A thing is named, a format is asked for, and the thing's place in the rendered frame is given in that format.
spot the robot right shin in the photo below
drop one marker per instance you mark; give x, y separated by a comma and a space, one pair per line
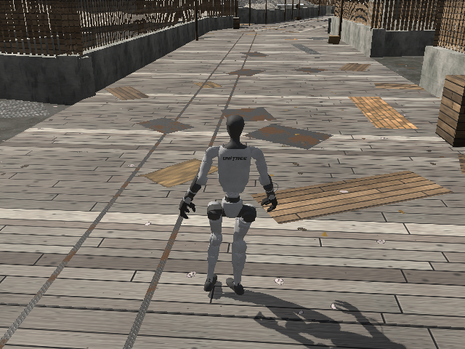
238, 261

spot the right robot forearm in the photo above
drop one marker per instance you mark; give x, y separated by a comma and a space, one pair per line
269, 190

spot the left robot forearm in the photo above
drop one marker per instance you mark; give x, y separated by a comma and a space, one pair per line
191, 192

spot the left robot hand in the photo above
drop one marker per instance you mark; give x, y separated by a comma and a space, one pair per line
183, 208

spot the robot left upper arm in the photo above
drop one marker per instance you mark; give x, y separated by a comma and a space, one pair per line
206, 163

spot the right robot hand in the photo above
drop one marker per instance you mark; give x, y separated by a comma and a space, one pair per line
267, 201

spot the robot right upper arm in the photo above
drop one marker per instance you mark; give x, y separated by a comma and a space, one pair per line
256, 153

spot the robot left thigh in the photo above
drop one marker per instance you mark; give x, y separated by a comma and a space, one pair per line
214, 212

